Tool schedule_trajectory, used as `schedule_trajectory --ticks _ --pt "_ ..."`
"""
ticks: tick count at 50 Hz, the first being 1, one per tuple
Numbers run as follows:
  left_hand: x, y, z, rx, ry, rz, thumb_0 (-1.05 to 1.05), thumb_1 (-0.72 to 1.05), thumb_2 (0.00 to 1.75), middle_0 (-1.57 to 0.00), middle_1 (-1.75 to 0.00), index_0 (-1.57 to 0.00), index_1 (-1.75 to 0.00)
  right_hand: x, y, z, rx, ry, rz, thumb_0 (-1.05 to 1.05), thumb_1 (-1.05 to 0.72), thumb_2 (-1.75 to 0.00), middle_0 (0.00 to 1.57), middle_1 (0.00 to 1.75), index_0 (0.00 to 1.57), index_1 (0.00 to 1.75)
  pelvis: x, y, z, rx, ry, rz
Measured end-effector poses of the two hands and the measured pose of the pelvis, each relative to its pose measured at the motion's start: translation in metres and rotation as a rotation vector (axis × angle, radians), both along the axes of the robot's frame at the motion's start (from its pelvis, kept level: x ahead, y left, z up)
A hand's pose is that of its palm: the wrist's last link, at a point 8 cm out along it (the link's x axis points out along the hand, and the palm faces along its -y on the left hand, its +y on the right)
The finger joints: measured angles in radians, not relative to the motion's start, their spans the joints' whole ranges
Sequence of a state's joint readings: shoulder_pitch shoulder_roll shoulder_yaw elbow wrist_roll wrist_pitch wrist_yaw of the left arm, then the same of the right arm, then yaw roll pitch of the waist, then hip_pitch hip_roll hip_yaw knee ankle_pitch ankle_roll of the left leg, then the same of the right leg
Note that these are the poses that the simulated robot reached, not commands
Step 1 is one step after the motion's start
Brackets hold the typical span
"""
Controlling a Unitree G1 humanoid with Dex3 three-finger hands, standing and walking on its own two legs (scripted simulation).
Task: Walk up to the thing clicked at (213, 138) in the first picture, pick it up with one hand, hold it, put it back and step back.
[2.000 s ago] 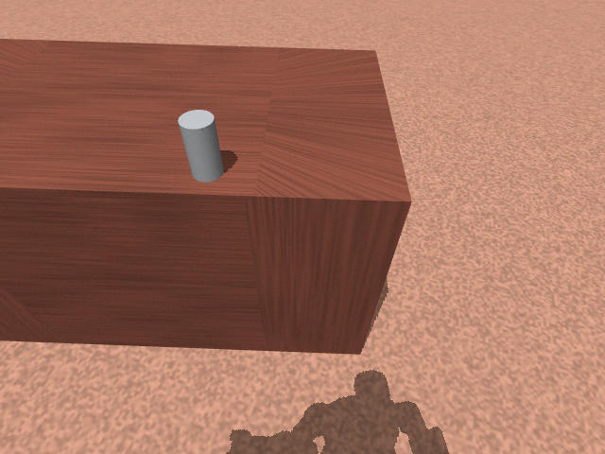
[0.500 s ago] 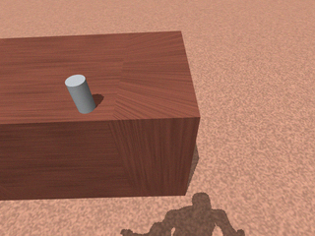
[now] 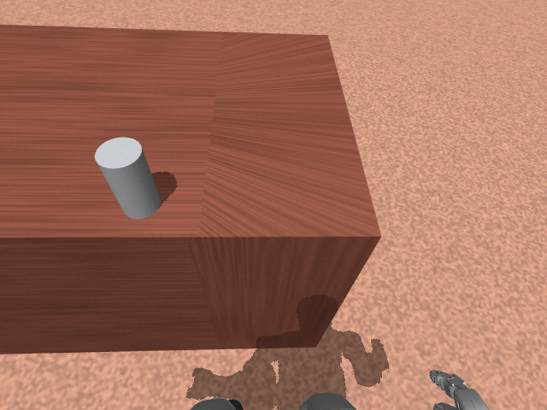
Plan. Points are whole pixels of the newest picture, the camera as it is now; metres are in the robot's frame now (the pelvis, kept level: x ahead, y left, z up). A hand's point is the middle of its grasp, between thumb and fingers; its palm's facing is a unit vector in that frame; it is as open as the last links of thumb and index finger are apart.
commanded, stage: walk up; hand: left
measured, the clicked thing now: (131, 180) +0.45 +0.24 +0.05
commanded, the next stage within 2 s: stand in 1.76 s
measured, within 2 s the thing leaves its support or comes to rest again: neither
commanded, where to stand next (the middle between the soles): +0.08 +0.02 m, yaw +0 degrees
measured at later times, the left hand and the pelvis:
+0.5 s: hand out of the picture +0.10 +0.29 -0.13, palm faces +0.01 -0.89 -0.45, open 7.4 cm; pelvis +0.01 +0.02 -0.01, yaw +1 degrees
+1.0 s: hand out of the picture +0.09 +0.27 -0.15, palm faces +0.03 -0.94 -0.33, open 7.4 cm; pelvis +0.01 +0.02 +0.00, yaw +2 degrees
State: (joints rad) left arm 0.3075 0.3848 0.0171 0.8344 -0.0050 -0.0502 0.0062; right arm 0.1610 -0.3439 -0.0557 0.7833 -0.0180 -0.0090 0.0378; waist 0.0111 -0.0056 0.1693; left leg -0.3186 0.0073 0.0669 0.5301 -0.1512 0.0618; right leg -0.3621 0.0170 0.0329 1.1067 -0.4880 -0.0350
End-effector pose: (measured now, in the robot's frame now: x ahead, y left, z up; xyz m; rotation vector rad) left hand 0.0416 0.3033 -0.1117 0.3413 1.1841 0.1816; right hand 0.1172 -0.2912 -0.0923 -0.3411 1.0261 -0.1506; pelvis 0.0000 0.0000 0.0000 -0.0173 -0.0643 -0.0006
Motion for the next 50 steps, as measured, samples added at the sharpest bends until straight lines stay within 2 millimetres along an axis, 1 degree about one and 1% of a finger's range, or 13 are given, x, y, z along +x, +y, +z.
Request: schedule_trajectory --ticks 2,5,11,14,18,22,24,26,29,33,38,44,50 --pt "0.007 0.004 0.003 0.012 0.003 -0.011 0.01 0.9 0.9 -0.2 -0.3 -0.2 -0.3 0.0 0.0 0.0 -0.002 0.003 -0.003 0.0 -0.9 -0.9 0.21 0.3 0.21 0.3 0.005 0.002 0.001 0.008 0.004 -0.006" --pt "0.014 0.01 0.006 0.045 0.011 -0.016 0.01 0.9 0.9 -0.2 -0.3 -0.2 -0.3 -0.002 -0.004 -0.007 -0.001 0.016 -0.014 0.0 -0.9 -0.9 0.21 0.3 0.21 0.3 0.011 0.002 -0.002 0.018 0.005 -0.018" --pt "0.018 0.014 0.012 0.13 0.002 -0.001 0.01 0.9 0.9 -0.2 -0.3 -0.2 -0.3 -0.008 -0.02 -0.037 0.025 0.051 -0.057 0.01 -0.9 -0.9 0.21 0.3 0.21 0.3 0.014 -0.005 -0.018 0.014 -0.008 -0.025" --pt "0.016 0.013 0.019 0.151 -0.01 -0.003 0.01 0.9 0.9 -0.2 -0.3 -0.2 -0.3 -0.012 -0.02 -0.046 0.039 0.088 -0.071 0.01 -0.9 -0.9 0.2 0.3 0.21 0.3 0.012 -0.007 -0.018 0.031 -0.001 -0.024" --pt "0.019 0.015 0.03 0.153 -0.02 0.01 0.01 0.9 0.9 -0.2 -0.3 -0.2 -0.3 -0.022 -0.017 -0.046 0.048 0.127 -0.07 0.01 -0.9 -0.9 0.2 0.3 0.21 0.3 0.006 -0.001 -0.01 0.045 0.02 -0.021" --pt "0.032 0.018 0.032 0.133 -0.055 0.0 0.01 0.9 0.9 -0.21 -0.3 -0.2 -0.3 -0.042 -0.013 -0.044 0.031 0.185 -0.06 0.01 -0.9 -0.9 0.2 0.3 0.21 0.3 0.005 0.007 -0.006 0.04 0.045 -0.002" --pt "0.04 0.023 0.028 0.113 -0.089 0.001 0.01 0.9 0.9 -0.21 -0.3 -0.2 -0.3 -0.051 -0.009 -0.042 0.01 0.218 -0.045 0.01 -0.9 -0.9 0.2 0.3 0.21 0.3 0.007 0.012 -0.008 0.034 0.049 0.019" --pt "0.046 0.029 0.019 0.086 -0.119 0.01 0.01 0.9 0.9 -0.21 -0.3 -0.2 -0.3 -0.057 -0.004 -0.041 -0.021 0.235 -0.033 0.01 -0.9 -0.9 0.2 0.3 0.21 0.3 0.007 0.019 -0.013 0.031 0.045 0.031" --pt "0.047 0.035 0.003 0.044 -0.108 0.038 0.01 0.9 0.9 -0.2 -0.3 -0.2 -0.3 -0.061 0.007 -0.03 -0.049 0.213 -0.041 0.01 -0.9 -0.9 0.2 0.3 0.21 0.3 0.009 0.024 -0.012 0.07 0.018 0.01" --pt "0.048 0.031 -0.008 -0.013 -0.076 0.061 0.01 0.9 0.9 -0.2 -0.3 -0.2 -0.3 -0.054 0.013 -0.013 -0.065 0.174 -0.032 0.01 -0.9 -0.9 0.21 0.3 0.21 0.3 0.015 0.024 -0.006 0.025 0.02 0.035" --pt "0.047 0.022 -0.015 -0.04 -0.054 0.047 0.01 0.9 0.9 -0.2 -0.3 -0.2 -0.3 -0.028 0.009 -0.009 -0.077 0.109 -0.035 0.01 -0.9 -0.9 0.21 0.3 0.21 0.3 0.011 0.025 -0.007 0.005 0.011 0.019" --pt "0.042 0.015 -0.009 -0.047 -0.032 0.043 0.01 0.9 0.9 -0.2 -0.3 -0.2 -0.3 -0.008 0.012 -0.009 -0.053 0.073 -0.011 0.01 -0.9 -0.9 0.21 0.3 0.21 0.3 0.01 0.023 -0.001 0.013 0.022 0.024" --pt "0.036 0.016 0.002 -0.024 -0.03 0.066 0.01 0.9 0.9 -0.2 -0.3 -0.2 -0.3 0.004 0.016 -0.012 -0.016 0.066 0.007 0.01 -0.9 -0.9 0.21 0.3 0.21 0.3 0.011 0.018 0.003 0.017 0.019 0.03"
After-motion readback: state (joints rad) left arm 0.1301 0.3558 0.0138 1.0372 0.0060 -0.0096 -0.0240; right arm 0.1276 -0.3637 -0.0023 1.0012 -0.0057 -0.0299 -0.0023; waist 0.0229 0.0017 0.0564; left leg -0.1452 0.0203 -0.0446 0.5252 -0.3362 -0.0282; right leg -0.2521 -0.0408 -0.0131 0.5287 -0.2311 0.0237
